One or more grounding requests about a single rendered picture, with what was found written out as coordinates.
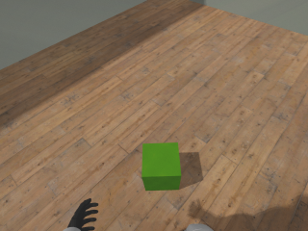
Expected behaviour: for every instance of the carton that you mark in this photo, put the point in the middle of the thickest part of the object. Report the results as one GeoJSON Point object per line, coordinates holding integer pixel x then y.
{"type": "Point", "coordinates": [160, 167]}

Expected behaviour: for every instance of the robot left hand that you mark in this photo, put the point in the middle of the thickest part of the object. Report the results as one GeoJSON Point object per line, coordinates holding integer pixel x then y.
{"type": "Point", "coordinates": [78, 220]}

